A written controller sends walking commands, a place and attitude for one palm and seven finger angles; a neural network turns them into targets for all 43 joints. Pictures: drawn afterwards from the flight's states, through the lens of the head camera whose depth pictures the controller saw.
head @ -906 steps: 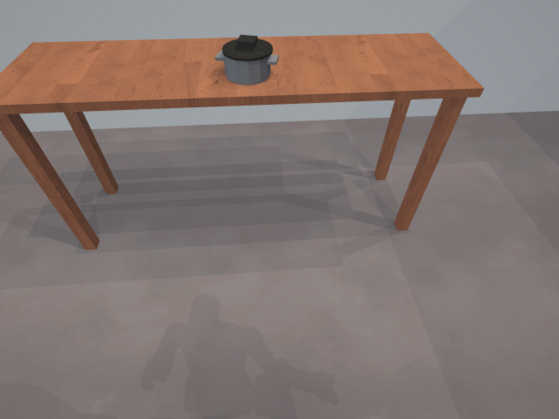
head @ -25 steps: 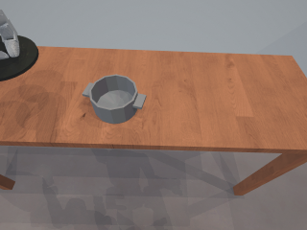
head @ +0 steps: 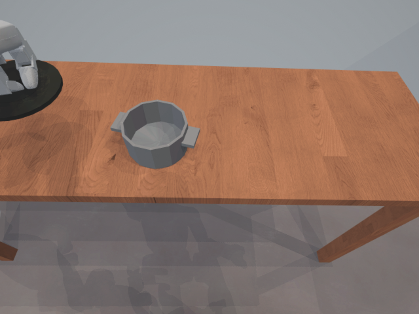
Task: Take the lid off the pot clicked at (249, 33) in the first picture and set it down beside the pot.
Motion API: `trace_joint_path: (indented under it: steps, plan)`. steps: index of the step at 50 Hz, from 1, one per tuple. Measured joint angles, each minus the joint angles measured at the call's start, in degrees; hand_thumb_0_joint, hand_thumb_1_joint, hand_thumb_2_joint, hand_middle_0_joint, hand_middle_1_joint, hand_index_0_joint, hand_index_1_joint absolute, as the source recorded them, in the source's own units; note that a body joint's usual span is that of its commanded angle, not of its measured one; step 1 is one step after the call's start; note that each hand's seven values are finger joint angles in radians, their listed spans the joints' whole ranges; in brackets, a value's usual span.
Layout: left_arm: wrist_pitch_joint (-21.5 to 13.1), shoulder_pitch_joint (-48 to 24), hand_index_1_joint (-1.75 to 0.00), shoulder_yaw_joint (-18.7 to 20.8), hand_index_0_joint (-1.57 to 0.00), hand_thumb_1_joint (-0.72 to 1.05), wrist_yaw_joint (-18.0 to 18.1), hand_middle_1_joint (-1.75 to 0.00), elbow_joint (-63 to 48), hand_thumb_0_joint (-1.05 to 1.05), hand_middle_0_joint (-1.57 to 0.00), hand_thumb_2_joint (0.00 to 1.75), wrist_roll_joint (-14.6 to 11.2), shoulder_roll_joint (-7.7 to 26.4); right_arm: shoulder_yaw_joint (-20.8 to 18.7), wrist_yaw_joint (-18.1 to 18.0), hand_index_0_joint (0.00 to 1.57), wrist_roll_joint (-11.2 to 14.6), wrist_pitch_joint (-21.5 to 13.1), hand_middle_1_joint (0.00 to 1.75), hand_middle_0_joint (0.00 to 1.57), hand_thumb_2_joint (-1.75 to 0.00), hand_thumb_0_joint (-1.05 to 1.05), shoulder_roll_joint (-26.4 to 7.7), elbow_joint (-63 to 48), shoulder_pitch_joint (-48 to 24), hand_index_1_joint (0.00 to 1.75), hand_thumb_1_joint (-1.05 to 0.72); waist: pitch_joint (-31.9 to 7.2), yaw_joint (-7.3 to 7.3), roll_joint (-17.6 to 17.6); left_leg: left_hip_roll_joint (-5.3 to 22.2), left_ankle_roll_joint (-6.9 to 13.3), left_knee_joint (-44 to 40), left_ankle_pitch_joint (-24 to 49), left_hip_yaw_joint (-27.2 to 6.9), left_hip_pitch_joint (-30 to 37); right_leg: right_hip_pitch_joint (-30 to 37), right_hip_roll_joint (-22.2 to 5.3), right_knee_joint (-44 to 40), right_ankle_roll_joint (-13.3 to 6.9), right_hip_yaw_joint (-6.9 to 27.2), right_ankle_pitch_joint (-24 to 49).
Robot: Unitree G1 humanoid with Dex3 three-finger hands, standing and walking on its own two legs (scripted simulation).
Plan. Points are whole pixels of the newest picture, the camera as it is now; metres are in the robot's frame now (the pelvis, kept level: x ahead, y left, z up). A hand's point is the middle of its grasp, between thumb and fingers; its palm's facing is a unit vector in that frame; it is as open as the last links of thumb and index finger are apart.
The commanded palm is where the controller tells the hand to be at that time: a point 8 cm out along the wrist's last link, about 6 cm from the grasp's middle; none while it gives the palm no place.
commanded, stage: lower the lid onto the table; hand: left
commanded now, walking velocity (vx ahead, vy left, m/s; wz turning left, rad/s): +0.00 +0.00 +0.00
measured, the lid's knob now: (7, 77) +0.49 +0.34 +0.17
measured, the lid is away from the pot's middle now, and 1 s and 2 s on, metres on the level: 0.23 0.24 0.23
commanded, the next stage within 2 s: none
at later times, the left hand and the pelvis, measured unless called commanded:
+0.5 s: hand (20, 95) +0.46 +0.31 +0.16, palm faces -0.41 -0.07 -0.91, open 4.2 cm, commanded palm +0.48 +0.31 +0.23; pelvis +0.00 +0.00 +0.00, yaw +0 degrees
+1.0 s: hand (26, 107) +0.47 +0.33 +0.12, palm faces -0.45 -0.12 -0.89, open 4.2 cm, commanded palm +0.50 +0.33 +0.19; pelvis +0.00 +0.00 -0.01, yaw -1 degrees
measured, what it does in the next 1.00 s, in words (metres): stands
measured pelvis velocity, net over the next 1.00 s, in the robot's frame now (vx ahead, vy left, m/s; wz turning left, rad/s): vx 0.00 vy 0.00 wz -0.03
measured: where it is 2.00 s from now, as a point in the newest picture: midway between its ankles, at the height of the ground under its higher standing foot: outside the picture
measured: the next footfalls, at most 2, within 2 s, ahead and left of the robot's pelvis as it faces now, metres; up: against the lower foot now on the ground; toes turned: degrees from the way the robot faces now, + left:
none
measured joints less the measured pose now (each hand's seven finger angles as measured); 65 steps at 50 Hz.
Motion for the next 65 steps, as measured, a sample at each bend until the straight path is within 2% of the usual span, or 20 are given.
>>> trace_joint_path:
  steps: [5, 9, 25, 44, 54, 65]
  plan:
    - [-0.7, 0.6, -1.14, 0.5, -1.15, 0.27, 0.6, -0.79, 0.3, -0.08, -0.39, 0.97, -0.8, -0.8, -0.1, 0.3, 0.21, -0.1, 0.4, 0.30, 0.21, -0.90, 0.01, 0.0, -0.1, -0.2, 0.30, -0.91, -0.4, 0.09, 0.1, -0.1, 0.1, 0.3, 0.0, 0.0, -0.4, -0.5, -0.1, 0.4, 0.2, 0.0, -0.1]
    - [-0.9, 1.0, -1.14, 0.0, -1.15, 0.27, 0.7, -0.79, 0.4, -0.09, -0.39, 0.97, -0.4, -1.4, -0.2, 0.3, 0.21, -0.2, 0.5, 0.30, 0.21, -0.90, 0.01, 0.0, -0.2, -0.5, 0.30, -0.91, -0.4, 0.18, 0.1, -0.1, 0.1, 0.5, 0.0, 0.0, -0.6, -0.7, -0.1, 0.7, 0.1, 0.0, -0.2]
    - [-3.0, 2.1, -1.14, -1.1, -1.15, 0.27, 1.7, -0.79, 2.0, -0.09, -0.39, 0.97, -0.7, -1.5, -0.2, -0.7, 0.21, -0.1, -0.2, 0.30, 0.21, -0.90, 0.01, -0.4, 0.6, 0.7, 0.30, -0.91, -0.4, -0.14, -0.5, 0.3, -0.1, 1.9, -0.7, -0.1, -1.7, -1.6, 0.3, 1.7, 0.0, 0.0, -0.6]
    - [-5.5, 4.1, -1.14, 2.5, -1.15, 0.28, 3.1, -0.79, 5.0, -0.08, -0.39, 0.97, 0.2, 0.7, 0.1, -1.5, 0.21, 0.1, 0.0, 0.30, 0.21, -0.90, 0.01, -0.1, 0.7, 1.8, 0.30, -0.91, -0.7, -1.55, -0.8, 1.2, -0.1, 5.1, -2.7, 0.6, -4.8, -4.6, 1.0, 3.9, 0.3, 0.8, -1.8]
    - [-6.4, 6.1, -1.14, 4.2, -1.14, 0.28, 3.4, -0.79, 4.5, -0.08, -0.39, 0.97, 0.3, 1.5, -0.3, -1.1, 0.21, -0.1, 1.1, 0.30, 0.21, -0.90, 0.01, 0.0, 0.6, 2.2, 0.30, -0.91, -1.2, -1.34, -0.7, 1.3, 0.1, 6.5, -3.4, 0.6, -6.4, -6.0, 1.1, 4.9, 0.4, 0.8, -2.2]
    - [-7.4, 6.8, -1.14, 2.5, -1.15, 0.28, 4.1, -0.79, 5.1, -0.09, -0.38, 0.97, 0.0, 0.2, 0.0, -1.6, 0.21, 0.0, 1.2, 0.30, 0.21, -0.90, 0.01, 0.3, 0.5, 1.5, 0.30, -0.91, -1.6, -0.89, -0.7, 1.2, 0.5, 8.3, -3.8, 0.4, -8.0, -7.4, 1.1, 6.4, 0.4, 0.5, -2.5]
